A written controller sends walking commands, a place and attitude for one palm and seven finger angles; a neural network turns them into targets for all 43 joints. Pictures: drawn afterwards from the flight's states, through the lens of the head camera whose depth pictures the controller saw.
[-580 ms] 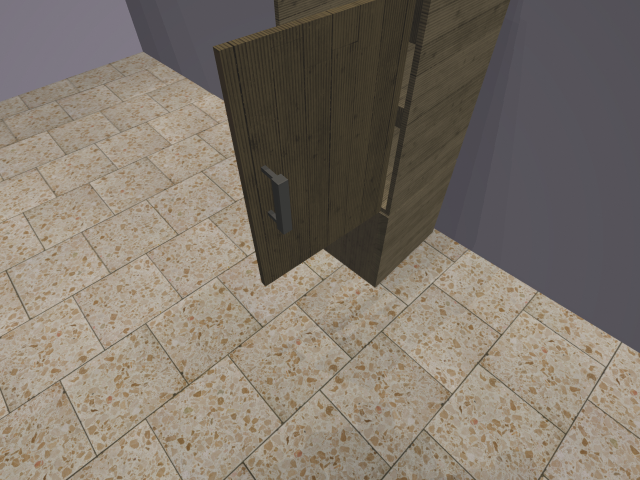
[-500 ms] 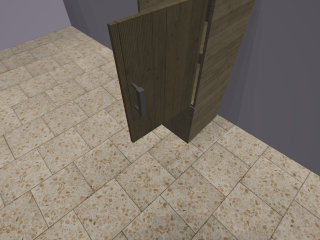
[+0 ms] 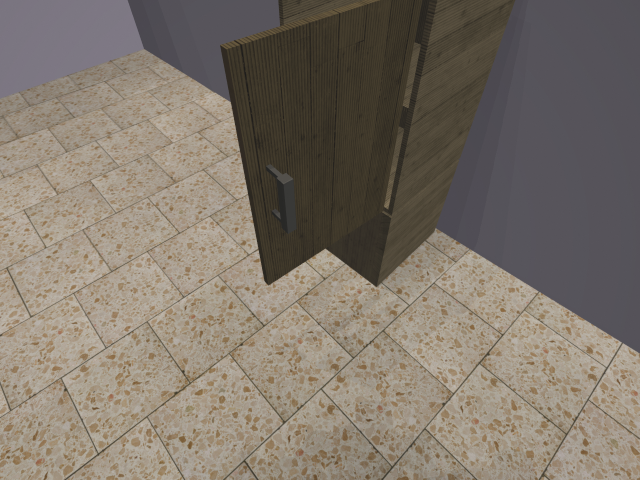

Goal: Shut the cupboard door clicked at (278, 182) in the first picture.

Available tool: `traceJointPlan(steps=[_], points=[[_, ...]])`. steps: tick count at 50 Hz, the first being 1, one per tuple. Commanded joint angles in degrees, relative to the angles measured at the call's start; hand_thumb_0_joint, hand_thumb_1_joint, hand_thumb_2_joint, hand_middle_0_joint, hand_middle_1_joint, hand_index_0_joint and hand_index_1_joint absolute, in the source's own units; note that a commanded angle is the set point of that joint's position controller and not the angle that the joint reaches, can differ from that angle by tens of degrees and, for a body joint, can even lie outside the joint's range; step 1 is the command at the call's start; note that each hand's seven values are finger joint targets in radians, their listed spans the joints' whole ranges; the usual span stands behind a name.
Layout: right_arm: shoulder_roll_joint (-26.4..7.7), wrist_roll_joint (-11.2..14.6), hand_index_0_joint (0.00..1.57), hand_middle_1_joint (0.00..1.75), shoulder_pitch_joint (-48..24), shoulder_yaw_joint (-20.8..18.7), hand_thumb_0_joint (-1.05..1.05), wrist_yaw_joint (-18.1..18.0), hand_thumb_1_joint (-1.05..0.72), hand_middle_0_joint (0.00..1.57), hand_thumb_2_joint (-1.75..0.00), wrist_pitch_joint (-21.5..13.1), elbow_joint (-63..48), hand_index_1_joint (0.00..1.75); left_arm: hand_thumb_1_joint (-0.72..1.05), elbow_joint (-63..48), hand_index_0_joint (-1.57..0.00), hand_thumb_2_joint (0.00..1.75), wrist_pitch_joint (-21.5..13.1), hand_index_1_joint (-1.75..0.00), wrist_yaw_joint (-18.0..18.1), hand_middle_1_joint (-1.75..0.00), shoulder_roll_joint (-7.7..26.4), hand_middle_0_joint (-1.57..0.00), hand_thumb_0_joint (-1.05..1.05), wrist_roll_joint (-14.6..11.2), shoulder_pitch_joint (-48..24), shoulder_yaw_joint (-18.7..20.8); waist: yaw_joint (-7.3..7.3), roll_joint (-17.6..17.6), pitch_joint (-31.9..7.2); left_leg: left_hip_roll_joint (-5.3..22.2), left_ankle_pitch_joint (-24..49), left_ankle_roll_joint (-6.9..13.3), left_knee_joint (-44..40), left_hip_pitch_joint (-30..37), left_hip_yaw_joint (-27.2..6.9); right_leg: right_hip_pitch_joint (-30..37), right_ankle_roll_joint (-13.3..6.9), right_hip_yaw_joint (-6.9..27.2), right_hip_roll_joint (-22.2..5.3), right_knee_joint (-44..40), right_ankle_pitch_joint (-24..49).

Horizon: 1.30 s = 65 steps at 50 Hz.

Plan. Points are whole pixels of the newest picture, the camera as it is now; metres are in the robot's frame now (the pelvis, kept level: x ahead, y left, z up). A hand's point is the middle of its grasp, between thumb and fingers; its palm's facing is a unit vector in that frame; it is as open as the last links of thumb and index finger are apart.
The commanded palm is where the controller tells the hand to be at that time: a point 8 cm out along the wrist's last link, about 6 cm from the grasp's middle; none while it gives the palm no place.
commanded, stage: look at it before walking up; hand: left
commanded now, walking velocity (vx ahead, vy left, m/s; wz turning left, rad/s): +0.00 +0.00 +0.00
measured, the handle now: (280, 199) +0.61 +0.12 -0.06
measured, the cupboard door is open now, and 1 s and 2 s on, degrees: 84 84 84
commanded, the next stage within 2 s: walk to a spot facing it in 0.26 s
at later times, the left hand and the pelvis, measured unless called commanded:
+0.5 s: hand out of the picture +0.08 +0.24 -0.16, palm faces -0.03 -0.95 -0.32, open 7.4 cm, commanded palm none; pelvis +0.00 +0.00 +0.00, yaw -2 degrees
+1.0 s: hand out of the picture +0.06 +0.15 -0.17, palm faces -0.22 -0.94 -0.26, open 7.4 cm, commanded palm none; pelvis -0.02 -0.04 -0.01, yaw -16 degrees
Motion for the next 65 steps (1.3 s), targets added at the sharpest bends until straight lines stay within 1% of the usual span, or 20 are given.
traceJointPlan(steps=[1, 20, 23, 27, 31, 33, 35, 38, 39, 40, 41, 42, 45, 56, 60, 61, 62, 63, 64, 65], points=[[-10.98, 0.02, 0.2, 0.3, -0.42, -1.87, 0.0, -0.71, -0.9, 0.2, -0.9, -1.21, -3.07, 0.3, 0.9, -3.14, -0.2, 0.9, -1.37, -0.3, 0.83, -0.3, 11.47, -0.2, 0.0, 0.02, -1.18, 2.34, -0.17, -0.44, -4.79, 6.21, 11.71, 1.74, -1.48, -0.87, -5.08, 3.01, -0.74, 7.24, -8.6, -2.13, 13.57], [-11.67, -0.14, 0.2, 0.3, -0.66, -2.04, 0.0, -0.93, -0.9, 0.2, -0.9, -1.19, -3.2, 0.3, 0.9, -3.67, -0.2, 0.9, -1.1, -0.3, 0.71, -0.3, 12.02, -0.2, 0.0, 0.02, -2.03, 2.47, -0.47, 0.18, -5.03, 6.8, 13.19, 1.47, -0.78, 0.49, -4.07, 2.3, -0.95, 8.26, -8.39, -1.22, 16.63], [-5.17, -0.21, 0.2, 0.3, 3.5, -1.21, 0.0, -1.41, -0.9, 0.2, -0.9, 0.0, -2.84, 0.3, 0.9, -3.42, -0.2, 0.9, 0.63, -0.3, 1.06, -0.3, 6.09, -0.2, 0.0, 0.0, 1.17, 1.88, -0.75, -0.15, -5.55, 7.18, 14.29, 0.41, 2.9, 0.4, -1.05, 0.31, -0.31, 8.95, -8.2, 2.61, 21.13], [-6.19, -0.21, 0.2, 0.3, 4.78, -2.76, 0.0, -2.06, -0.9, 0.2, -0.9, 1.09, -5.51, 0.3, 0.9, -6.27, -0.2, 0.9, 2.2, -0.3, 0.75, -0.3, 6.89, -0.2, 0.0, 0.43, 2.53, 3.22, -0.92, -0.7, -3.96, 8.19, 10.84, 0.71, 6.9, -1.12, 1.15, -4.68, -0.87, 10.77, -6.87, 7.58, 20.63], [-8.01, -0.55, 0.2, 0.3, 4.51, -4.12, 0.0, -2.41, -0.9, 0.2, -0.9, 1.34, -8.38, 0.3, 0.9, -10.16, -0.2, 0.9, 3.37, -0.3, -0.16, -0.3, 5.18, -0.2, 0.0, 0.8, 2.47, 3.99, -0.76, 3.91, -2.21, 13.44, 7.11, 3.81, 5.24, -2.16, -2.11, -12.73, -0.01, 9.32, -2.66, 17.34, 10.21], [-8.4, -0.92, 0.2, 0.3, 4.83, -4.69, 0.0, -2.49, -0.9, 0.2, -0.9, 0.7, -9.1, 0.3, 0.9, -12.31, -0.2, 0.9, 4.12, -0.3, -0.7, -0.3, 3.29, -0.2, 0.0, 0.97, 1.59, 4.34, -0.65, 10.71, -0.89, 20.77, 14.45, 9.13, 1.6, -2.89, -6.85, -17.57, 1.26, 5.77, -0.26, 31.26, -13.66], [-7.55, -1.22, 0.2, 0.3, 3.1, -4.73, 0.0, -2.65, -0.9, 0.2, -0.9, 0.21, -10.27, 0.3, 0.9, -13.77, -0.2, 0.9, 4.31, -0.3, -0.97, -0.3, 2.05, -0.2, 0.0, 0.88, 1.96, 4.95, 0.52, 9.85, -0.57, 22.73, 22.46, 10.8, 4.3, -4.56, -5.42, -16.97, 0.91, 7.42, -2.4, 34.41, -20.19], [-7.58, -0.83, 0.2, 0.3, -0.32, -5.07, 0.0, -2.5, -0.9, 0.2, -0.9, 0.61, -11.77, 0.3, 0.9, -12.12, -0.2, 0.9, 3.5, -0.3, -1.37, -0.3, 2.14, -0.2, 0.0, 1.08, 10.74, 5.84, 4.54, 3.82, -2.19, 15.44, 16.16, 4.07, 18.46, -10.74, 3.23, -4.04, 0.67, 4.12, -1.93, 16.27, -3.01], [-4.66, 0.02, 0.2, 0.3, -0.06, -5.03, 0.0, -2.24, -0.9, 0.2, -0.9, 1.02, -12.87, 0.3, 0.9, -11.5, -0.2, 0.9, 2.68, -0.3, -0.79, -0.3, 7.34, -0.2, 0.0, 1.66, 13.84, 7.0, 5.37, -11.66, -2.61, 6.64, -2.07, -0.47, 32.85, -19.28, 8.35, 0.75, -2.64, 19.98, -11.08, 4.93, 13.73], [-2.53, 0.53, 0.2, 0.3, -1.0, -4.6, 0.0, -1.91, -0.9, 0.2, -0.9, 1.44, -14.64, 0.3, 0.9, -11.44, -0.2, 0.9, 2.31, -0.3, -0.1, -0.3, 10.56, -0.2, 0.0, 1.03, 15.42, 7.33, 5.86, -19.46, -2.44, -0.26, -25.87, -2.04, 46.0, -26.11, 4.12, -0.17, -9.95, 35.16, -21.28, 0.12, 27.21], [-2.71, 0.33, 0.2, 0.3, -1.04, -4.68, 0.0, -1.9, -0.9, 0.2, -0.9, 2.06, -14.52, 0.3, 0.9, -12.04, -0.2, 0.9, 2.32, -0.3, 0.67, -0.3, 9.92, -0.2, 0.0, 0.82, 14.71, 7.4, 5.27, -12.55, -2.87, 1.44, -24.53, -1.52, 51.84, -26.78, -2.77, -1.92, -12.81, 35.75, -21.11, 0.12, 20.19], [-2.11, 0.38, 0.2, 0.3, -1.75, -4.82, 0.0, -1.97, -0.9, 0.2, -0.9, 2.05, -13.94, 0.3, 0.9, -12.99, -0.2, 0.9, 2.42, -0.3, 1.08, -0.3, 8.47, -0.2, 0.0, 1.1, 10.77, 7.33, 3.51, -11.86, -1.82, 2.39, -20.86, -1.58, 54.6, -29.3, -4.99, -3.26, -13.02, 35.07, -18.49, 1.06, 13.91], [-0.39, 0.14, 0.2, 0.3, -0.18, -4.28, 0.0, -1.45, -0.9, 0.2, -0.9, 1.95, -13.24, 0.3, 0.9, -14.79, -0.2, 0.9, 1.79, -0.3, 1.38, -0.3, 5.2, -0.2, 0.0, 1.04, 7.25, 6.67, 0.97, -5.0, -5.53, 2.71, -12.63, -2.43, 51.37, -26.79, -4.9, -3.86, -10.22, 28.06, -13.88, 2.19, 12.58], [0.35, 0.94, 0.2, 0.3, -3.56, -4.33, 0.0, -1.91, -0.9, 0.2, -0.9, 1.08, -16.05, 0.3, 0.9, -14.36, -0.2, 0.9, 2.26, -0.3, 0.85, -0.3, 6.02, -0.2, 0.0, 1.46, 10.32, 7.54, 2.94, -8.03, -6.97, -0.59, -14.37, -2.13, 30.13, -22.14, -4.76, 0.74, -9.82, 33.27, -10.59, 3.69, 18.15], [-0.56, 1.16, 0.2, 0.3, 1.95, -4.32, 0.0, -2.18, -0.9, 0.2, -0.9, 0.65, -15.25, 0.3, 0.9, -15.83, -0.2, 0.9, 2.84, -0.3, 0.46, -0.3, 6.46, -0.2, 0.0, 0.97, 6.01, 7.49, -0.24, -8.08, -6.73, -1.74, -7.52, -1.03, 15.02, -10.0, -4.64, -8.44, -6.24, 33.7, -7.47, 4.99, 11.19], [-1.29, 1.05, 0.2, 0.3, 4.03, -4.56, 0.0, -2.3, -0.9, 0.2, -0.9, 0.24, -14.67, 0.3, 0.9, -16.25, -0.2, 0.9, 2.85, -0.3, 0.45, -0.3, 5.47, -0.2, 0.0, 0.79, 4.83, 7.14, -1.48, -5.96, -7.01, -0.16, -3.86, -0.56, 7.65, -1.32, -4.86, -15.34, -3.63, 31.82, -5.05, 6.88, 5.92], [-5.54, 0.42, 0.2, 0.3, 6.27, -5.06, 0.0, -2.69, -0.9, 0.2, -0.9, -0.38, -14.64, 0.3, 0.9, -17.43, -0.2, 0.9, 2.99, -0.3, 0.07, -0.3, 2.9, -0.2, 0.0, 0.2, 4.65, 6.46, -2.55, 4.69, -7.06, 10.03, -7.18, 2.91, 0.07, 5.77, -15.42, -25.19, -0.66, 25.19, 1.42, 13.68, -5.57], [-10.39, -0.53, 0.2, 0.3, 5.66, -5.9, 0.0, -2.81, -0.9, 0.2, -0.9, -0.36, -15.81, 0.3, 0.9, -19.31, -0.2, 0.9, 2.92, -0.3, -0.89, -0.3, 1.44, -0.2, 0.0, 0.08, 3.81, 5.98, -2.15, 17.73, -4.46, 24.98, -3.2, 9.47, -4.59, 4.57, -29.27, -31.93, 2.93, 13.02, 6.39, 29.24, -23.31], [-11.1, -0.7, 0.2, 0.3, 3.63, -5.72, 0.0, -3.31, -0.9, 0.2, -0.9, -0.13, -17.35, 0.3, 0.9, -20.74, -0.2, 0.9, 2.64, -0.3, -1.59, -0.3, 4.23, -0.2, 0.0, 0.85, 1.98, 6.79, -1.34, 9.58, -2.75, 28.9, 1.51, 13.49, -3.68, -6.61, -28.02, -28.15, 4.47, 10.28, 2.14, 41.41, -23.46], [-8.03, -1.34, 0.2, 0.3, 1.92, -4.82, 0.0, -2.85, -0.9, 0.2, -0.9, -0.63, -17.38, 0.3, 0.9, -19.07, -0.2, 0.9, 3.14, -0.3, -1.81, -0.3, 3.82, -0.2, 0.0, 1.61, 2.82, 7.24, 0.49, 7.52, -3.38, 23.47, 10.27, 12.08, -1.13, -7.52, -22.97, -26.78, 4.77, 10.45, 2.3, 47.9, -19.95]])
